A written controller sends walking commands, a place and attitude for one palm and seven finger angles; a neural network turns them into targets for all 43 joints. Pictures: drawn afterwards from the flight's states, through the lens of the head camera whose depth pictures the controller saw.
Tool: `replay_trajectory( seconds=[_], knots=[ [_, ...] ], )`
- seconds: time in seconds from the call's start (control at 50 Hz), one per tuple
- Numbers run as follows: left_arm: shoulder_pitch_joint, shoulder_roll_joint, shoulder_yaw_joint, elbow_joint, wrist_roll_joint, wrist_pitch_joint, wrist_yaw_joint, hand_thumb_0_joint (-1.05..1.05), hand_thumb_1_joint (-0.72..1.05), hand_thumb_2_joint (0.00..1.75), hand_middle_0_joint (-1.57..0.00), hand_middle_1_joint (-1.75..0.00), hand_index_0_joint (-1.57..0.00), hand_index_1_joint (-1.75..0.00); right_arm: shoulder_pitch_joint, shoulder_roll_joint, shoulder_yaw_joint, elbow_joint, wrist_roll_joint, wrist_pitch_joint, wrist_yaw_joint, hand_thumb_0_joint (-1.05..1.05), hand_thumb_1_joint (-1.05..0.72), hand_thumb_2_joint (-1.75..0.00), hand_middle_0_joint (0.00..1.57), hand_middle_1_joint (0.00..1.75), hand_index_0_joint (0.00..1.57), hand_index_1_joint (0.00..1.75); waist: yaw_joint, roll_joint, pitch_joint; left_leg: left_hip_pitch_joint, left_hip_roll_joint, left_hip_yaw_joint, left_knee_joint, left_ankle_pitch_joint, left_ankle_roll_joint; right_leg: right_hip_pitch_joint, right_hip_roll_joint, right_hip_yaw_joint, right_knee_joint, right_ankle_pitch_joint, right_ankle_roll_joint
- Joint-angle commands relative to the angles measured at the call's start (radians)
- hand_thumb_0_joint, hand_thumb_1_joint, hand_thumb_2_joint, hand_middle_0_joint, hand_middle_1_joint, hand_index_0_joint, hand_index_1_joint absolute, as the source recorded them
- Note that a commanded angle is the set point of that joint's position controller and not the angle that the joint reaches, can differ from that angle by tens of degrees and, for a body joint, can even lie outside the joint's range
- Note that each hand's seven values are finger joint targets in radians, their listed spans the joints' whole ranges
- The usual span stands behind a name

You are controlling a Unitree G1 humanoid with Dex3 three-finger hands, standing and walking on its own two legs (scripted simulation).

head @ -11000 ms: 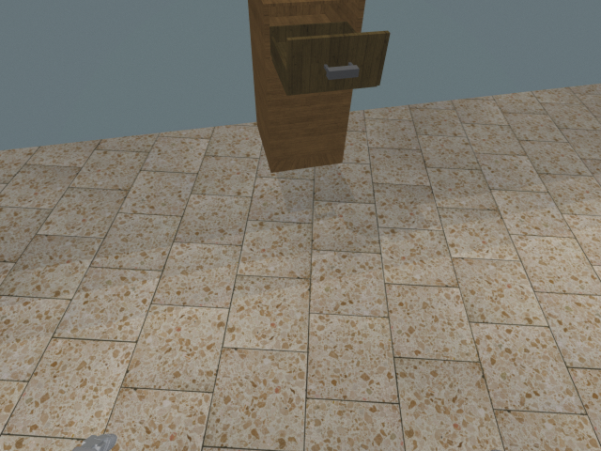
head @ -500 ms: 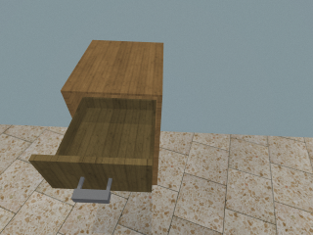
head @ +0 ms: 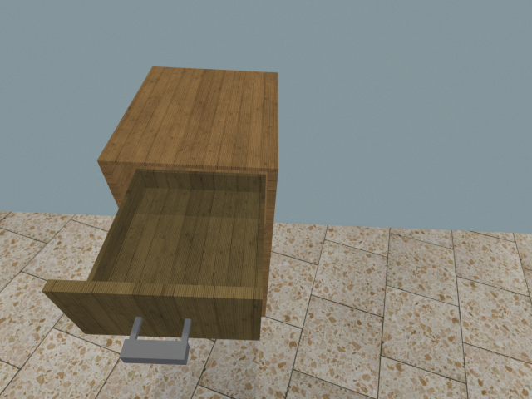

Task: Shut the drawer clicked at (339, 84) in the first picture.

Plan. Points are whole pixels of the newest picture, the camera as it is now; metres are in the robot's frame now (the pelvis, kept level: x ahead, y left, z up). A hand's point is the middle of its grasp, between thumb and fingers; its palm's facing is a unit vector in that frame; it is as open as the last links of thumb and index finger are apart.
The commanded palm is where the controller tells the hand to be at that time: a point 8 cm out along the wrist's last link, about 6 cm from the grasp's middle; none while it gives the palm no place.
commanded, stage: come to a stop and stand still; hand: left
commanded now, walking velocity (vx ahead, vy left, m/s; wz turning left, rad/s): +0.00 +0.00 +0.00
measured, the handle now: (159, 337) +0.23 +0.19 -0.09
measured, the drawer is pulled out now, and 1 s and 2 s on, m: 0.30 0.30 0.30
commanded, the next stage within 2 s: look again from close up in 0.28 s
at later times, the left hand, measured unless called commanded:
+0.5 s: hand out of the picture +0.00 +0.15 -0.18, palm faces +0.01 -0.99 -0.16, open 7.4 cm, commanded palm none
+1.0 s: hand out of the picture -0.01 +0.14 -0.18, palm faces +0.01 -0.99 -0.15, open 7.4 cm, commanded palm none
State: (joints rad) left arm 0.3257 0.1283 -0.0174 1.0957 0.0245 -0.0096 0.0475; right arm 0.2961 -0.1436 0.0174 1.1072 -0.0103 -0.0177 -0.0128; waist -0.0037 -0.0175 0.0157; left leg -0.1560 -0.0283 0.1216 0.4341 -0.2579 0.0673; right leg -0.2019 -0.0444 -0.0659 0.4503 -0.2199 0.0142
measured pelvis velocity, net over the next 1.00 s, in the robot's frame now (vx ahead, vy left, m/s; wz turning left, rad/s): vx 0.01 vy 0.00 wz -0.01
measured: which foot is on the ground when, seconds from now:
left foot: down 0.00-1.00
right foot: down 0.00-1.00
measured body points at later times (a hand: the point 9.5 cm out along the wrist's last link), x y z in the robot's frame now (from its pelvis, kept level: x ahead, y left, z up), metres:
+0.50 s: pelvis +0.01 +0.00 +0.00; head +0.01 +0.01 +0.45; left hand +0.00 +0.21 -0.16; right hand -0.01 -0.21 -0.16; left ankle -0.01 +0.07 -0.74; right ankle +0.01 -0.13 -0.74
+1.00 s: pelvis +0.01 +0.00 +0.00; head +0.01 +0.01 +0.45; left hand -0.01 +0.20 -0.16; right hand -0.02 -0.21 -0.16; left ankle -0.01 +0.07 -0.74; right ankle +0.01 -0.13 -0.74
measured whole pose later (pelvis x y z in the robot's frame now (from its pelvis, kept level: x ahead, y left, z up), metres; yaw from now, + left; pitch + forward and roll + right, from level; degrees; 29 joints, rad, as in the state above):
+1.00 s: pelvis +0.01 +0.00 +0.00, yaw -1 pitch -1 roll +0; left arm 0.36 0.12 -0.02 1.10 0.02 -0.02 0.05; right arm 0.33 -0.11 0.02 1.16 -0.01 -0.03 -0.02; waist 0.00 -0.02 0.01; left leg -0.12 -0.02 0.13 0.39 -0.25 0.06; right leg -0.17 -0.03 -0.06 0.42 -0.22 0.01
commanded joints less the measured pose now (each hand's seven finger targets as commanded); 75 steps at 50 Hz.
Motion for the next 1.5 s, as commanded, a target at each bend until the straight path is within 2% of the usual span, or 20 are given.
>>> replay_trajectory(
  seconds=[0.0, 0.12, 0.18, 0.34, 0.58, 0.68, 0.86, 0.92, 0.96, 1.0, 1.08, 1.12, 1.14, 1.2, 1.24, 1.28, 1.34, 1.4, 1.44, 1.48],
  knots=[
    [0.062, 0.086, 0.015, -0.019, -0.006, -0.015, 0.0, 0.0, 0.9, 0.9, -0.2, -0.3, -0.2, -0.3, 0.056, -0.094, -0.02, -0.011, 0.003, -0.015, -0.009, 0.0, -0.9, -0.9, 0.2, 0.3, 0.2, 0.3, 0.006, 0.033, 0.066, -0.045, 0.147, -0.155, -0.124, 0.135, -0.024, -0.002, -0.074, 0.085, -0.067, 0.112, -0.041],
    [0.069, 0.083, 0.014, -0.012, -0.008, -0.017, 0.003, 0.0, 0.9, 0.9, -0.2, -0.3, -0.2, -0.3, 0.07, -0.091, -0.019, 0.009, 0.002, -0.017, -0.011, 0.0, -0.9, -0.9, 0.2, 0.3, 0.2, 0.3, 0.003, 0.015, 0.044, -0.007, 0.15, -0.145, -0.113, 0.201, -0.024, 0.013, -0.075, 0.084, -0.066, 0.152, -0.041],
    [0.066, 0.083, 0.013, -0.011, -0.009, -0.015, 0.003, 0.0, 0.9, 0.9, -0.2, -0.3, -0.2, -0.3, 0.075, -0.088, -0.019, 0.016, 0.003, -0.017, -0.013, 0.0, -0.9, -0.9, 0.2, 0.3, 0.2, 0.3, 0.004, 0.036, 0.055, -0.007, 0.152, -0.143, -0.12, 0.219, -0.024, 0.014, -0.071, 0.082, -0.066, 0.151, -0.041],
    [0.081, 0.075, 0.013, -0.009, -0.008, -0.017, 0.003, 0.0, 0.9, 0.9, -0.2, -0.3, -0.2, -0.3, 0.081, -0.081, -0.017, 0.025, 0.004, -0.016, -0.012, 0.0, -0.9, -0.9, 0.2, 0.3, 0.2, 0.3, 0.005, 0.007, 0.069, -0.007, 0.15, -0.14, -0.13, 0.172, -0.023, 0.01, -0.073, 0.087, -0.083, 0.138, -0.04],
    [0.087, 0.073, 0.011, -0.008, -0.007, -0.016, 0.002, 0.0, 0.9, 0.9, -0.2, -0.3, -0.2, -0.3, 0.095, -0.072, -0.018, 0.033, 0.004, -0.016, -0.01, 0.0, -0.9, -0.9, 0.2, 0.3, 0.2, 0.3, 0.002, 0.022, 0.092, -0.023, 0.151, -0.145, -0.153, 0.108, -0.024, -0.007, -0.07, 0.085, -0.096, 0.097, -0.043],
    [0.097, 0.068, 0.012, -0.006, -0.008, -0.018, 0.003, 0.0, 0.9, 0.9, -0.2, -0.3, -0.2, -0.3, 0.106, -0.067, -0.017, 0.038, 0.005, -0.02, -0.012, 0.0, -0.9, -0.9, 0.2, 0.3, 0.2, 0.3, 0.003, 0.04, 0.073, -0.006, 0.154, -0.143, -0.151, 0.149, -0.024, 0.002, -0.071, 0.083, -0.093, 0.115, -0.043],
    [0.11, 0.061, 0.01, -0.005, -0.007, -0.019, 0.003, 0.0, 0.9, 0.9, -0.2, -0.3, -0.2, -0.3, 0.116, -0.063, -0.015, 0.042, 0.005, -0.02, -0.011, 0.0, -0.9, -0.9, 0.2, 0.3, 0.2, 0.3, 0.002, 0.007, 0.084, -0.014, 0.15, -0.143, -0.151, 0.107, -0.022, -0.013, -0.07, 0.094, -0.099, 0.101, -0.045],
    [0.114, 0.06, 0.009, -0.006, -0.008, -0.018, 0.003, 0.0, 0.9, 0.9, -0.2, -0.3, -0.2, -0.3, 0.115, -0.062, -0.016, 0.042, 0.005, -0.02, -0.012, 0.0, -0.9, -0.9, 0.2, 0.3, 0.2, 0.3, 0.003, 0.025, 0.089, -0.017, 0.153, -0.145, -0.156, 0.095, -0.023, -0.02, -0.069, 0.092, -0.098, 0.092, -0.046],
    [0.109, 0.065, 0.015, -0.016, -0.008, -0.015, 0.005, 0.0, 0.9, 0.9, -0.2, -0.3, -0.2, -0.3, 0.11, -0.061, -0.021, 0.034, 0.008, -0.022, -0.014, 0.0, -0.9, -0.9, 0.2, 0.3, 0.2, 0.3, 0.003, 0.017, 0.075, -0.002, 0.163, -0.147, -0.143, 0.197, -0.022, -0.026, -0.07, 0.095, -0.078, 0.138, -0.043],
    [0.101, 0.075, 0.02, -0.033, -0.009, -0.008, 0.007, 0.0, 0.9, 0.9, -0.2, -0.3, -0.2, -0.3, 0.099, -0.068, -0.026, 0.026, 0.011, -0.022, -0.018, 0.0, -0.9, -0.9, 0.2, 0.3, 0.2, 0.3, 0.006, 0.048, 0.061, 0.018, 0.18, -0.143, -0.125, 0.321, -0.023, -0.038, -0.068, 0.092, -0.05, 0.164, -0.038],
    [0.082, 0.089, 0.032, -0.066, -0.008, 0.006, 0.008, 0.0, 0.9, 0.9, -0.2, -0.3, -0.2, -0.3, 0.073, -0.084, -0.045, 0.0, 0.014, -0.011, -0.023, 0.0, -0.9, -0.9, 0.2, 0.3, 0.2, 0.3, 0.005, 0.058, 0.053, 0.025, 0.208, -0.15, -0.097, 0.409, -0.013, -0.079, -0.055, 0.088, 0.001, 0.153, -0.035],
    [0.074, 0.091, 0.041, -0.085, -0.004, 0.013, 0.007, 0.0, 0.9, 0.9, -0.2, -0.3, -0.2, -0.3, 0.06, -0.097, -0.056, -0.015, 0.011, -0.002, -0.023, 0.0, -0.9, -0.9, 0.2, 0.3, 0.2, 0.3, 0.005, 0.066, 0.045, 0.006, 0.225, -0.161, -0.089, 0.377, -0.004, -0.094, -0.045, 0.084, 0.032, 0.118, -0.033],
    [0.079, 0.088, 0.04, -0.086, -0.004, 0.014, 0.006, 0.0, 0.9, 0.9, -0.2, -0.3, -0.2, -0.3, 0.051, -0.1, -0.056, -0.017, 0.01, 0.001, -0.021, 0.0, -0.9, -0.9, 0.2, 0.3, 0.2, 0.3, 0.009, 0.065, 0.03, -0.01, 0.225, -0.16, -0.091, 0.308, 0.001, -0.085, -0.044, 0.084, 0.031, 0.09, -0.034],
    [0.077, 0.083, 0.035, -0.078, -0.002, 0.005, 0.004, 0.0, 0.9, 0.9, -0.2, -0.3, -0.2, -0.3, 0.042, -0.078, -0.051, -0.018, 0.006, 0.003, -0.011, 0.0, -0.9, -0.9, 0.2, 0.3, 0.2, 0.3, 0.011, 0.025, 0.025, -0.067, 0.178, -0.146, -0.104, 0.035, -0.01, -0.055, -0.053, 0.122, -0.032, 0.046, -0.045],
    [0.068, 0.096, 0.034, -0.069, -0.001, -0.006, 0.001, 0.0, 0.9, 0.9, -0.2, -0.3, -0.2, -0.3, 0.057, -0.064, -0.042, -0.008, 0.003, 0.005, -0.004, 0.0, -0.9, -0.9, 0.2, 0.3, 0.2, 0.3, 0.004, -0.032, 0.047, -0.09, 0.133, -0.126, -0.095, -0.085, -0.024, -0.066, -0.073, 0.166, -0.11, -0.071, -0.055],
    [0.054, 0.107, 0.032, -0.064, -0.001, -0.01, -0.001, 0.0, 0.9, 0.9, -0.2, -0.3, -0.2, -0.3, 0.084, -0.058, -0.037, 0.007, -0.001, 0.01, 0.001, 0.0, -0.9, -0.9, 0.2, 0.3, 0.2, 0.3, -0.009, -0.055, 0.074, -0.067, 0.114, -0.11, -0.088, -0.1, -0.029, -0.114, -0.082, 0.185, -0.172, -0.199, -0.064],
    [0.053, 0.118, 0.036, -0.062, -0.003, -0.014, -0.003, 0.0, 0.9, 0.9, -0.2, -0.3, -0.2, -0.3, 0.11, -0.061, -0.029, 0.017, -0.006, 0.01, 0.003, 0.0, -0.9, -0.9, 0.2, 0.3, 0.2, 0.3, -0.006, -0.047, 0.092, -0.068, 0.104, -0.097, -0.075, -0.077, -0.034, -0.125, -0.091, 0.193, -0.194, -0.229, -0.071],
    [0.061, 0.111, 0.033, -0.058, -0.006, -0.016, -0.004, 0.0, 0.9, 0.9, -0.2, -0.3, -0.2, -0.3, 0.108, -0.061, -0.022, 0.022, -0.003, 0.003, 0.0, 0.0, -0.9, -0.9, 0.2, 0.3, 0.2, 0.3, 0.002, 0.03, 0.096, -0.067, 0.12, -0.11, -0.096, -0.022, -0.033, -0.105, -0.081, 0.166, -0.159, -0.112, -0.074],
    [0.072, 0.106, 0.029, -0.048, -0.008, -0.02, -0.002, 0.0, 0.9, 0.9, -0.2, -0.3, -0.2, -0.3, 0.112, -0.059, -0.018, 0.024, 0.0, -0.003, -0.003, 0.0, -0.9, -0.9, 0.2, 0.3, 0.2, 0.3, 0.006, 0.01, 0.073, -0.06, 0.128, -0.116, -0.096, 0.029, -0.032, -0.064, -0.081, 0.154, -0.141, -0.027, -0.074],
    [0.074, 0.096, 0.024, -0.042, -0.01, -0.02, -0.003, 0.0, 0.9, 0.9, -0.2, -0.3, -0.2, -0.3, 0.114, -0.055, -0.015, 0.031, 0.003, -0.007, -0.007, 0.0, -0.9, -0.9, 0.2, 0.3, 0.2, 0.3, 0.005, 0.027, 0.071, -0.047, 0.139, -0.119, -0.109, 0.076, -0.031, -0.046, -0.075, 0.134, -0.126, 0.048, -0.072]
  ],
)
